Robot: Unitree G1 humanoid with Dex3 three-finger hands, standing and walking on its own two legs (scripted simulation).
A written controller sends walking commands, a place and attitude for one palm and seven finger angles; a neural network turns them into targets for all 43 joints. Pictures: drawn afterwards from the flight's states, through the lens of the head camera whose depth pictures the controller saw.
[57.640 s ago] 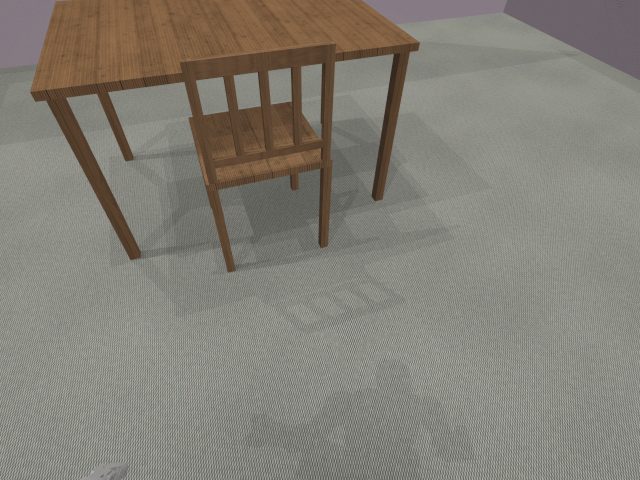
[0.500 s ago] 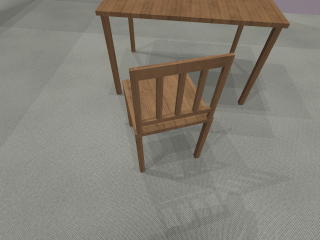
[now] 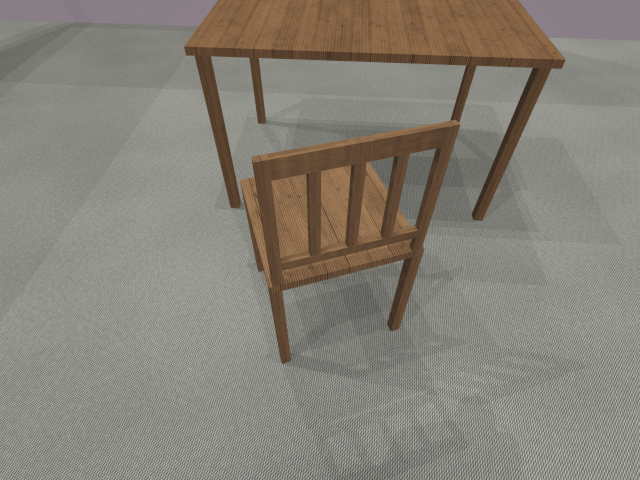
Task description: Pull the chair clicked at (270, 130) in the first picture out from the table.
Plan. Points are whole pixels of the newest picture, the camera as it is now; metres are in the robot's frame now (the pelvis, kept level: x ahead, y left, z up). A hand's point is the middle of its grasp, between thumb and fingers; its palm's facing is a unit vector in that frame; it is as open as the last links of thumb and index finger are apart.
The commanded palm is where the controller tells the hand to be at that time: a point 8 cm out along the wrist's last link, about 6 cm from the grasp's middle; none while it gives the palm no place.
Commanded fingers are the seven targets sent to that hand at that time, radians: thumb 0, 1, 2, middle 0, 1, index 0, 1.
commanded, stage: let the arm hang, fingers relaxed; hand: left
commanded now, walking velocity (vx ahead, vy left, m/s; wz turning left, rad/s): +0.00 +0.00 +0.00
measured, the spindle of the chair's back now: (354, 206) +0.68 -0.04 -0.12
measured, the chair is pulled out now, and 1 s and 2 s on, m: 0.47 0.47 0.47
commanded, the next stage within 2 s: look to check the result in 0.10 s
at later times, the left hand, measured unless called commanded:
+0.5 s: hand out of the picture +0.01 +0.17 -0.18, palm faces +0.03 -0.98 -0.19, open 7.3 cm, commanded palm none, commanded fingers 0.00 0.90 0.90 -0.20 -0.30 -0.20 -0.30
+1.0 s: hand out of the picture +0.02 +0.17 -0.18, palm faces +0.03 -0.98 -0.18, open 7.3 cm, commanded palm none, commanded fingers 0.00 0.90 0.90 -0.20 -0.30 -0.20 -0.30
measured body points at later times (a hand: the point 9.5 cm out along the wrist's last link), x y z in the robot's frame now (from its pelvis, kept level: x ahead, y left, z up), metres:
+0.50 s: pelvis +0.02 +0.00 +0.00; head +0.04 +0.00 +0.45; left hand +0.01 +0.22 -0.16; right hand -0.01 -0.21 -0.16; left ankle -0.02 +0.08 -0.75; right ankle +0.00 -0.11 -0.75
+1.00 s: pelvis +0.03 +0.01 +0.00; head +0.05 +0.01 +0.45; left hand +0.02 +0.23 -0.16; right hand +0.00 -0.20 -0.16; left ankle -0.02 +0.08 -0.75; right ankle +0.00 -0.11 -0.75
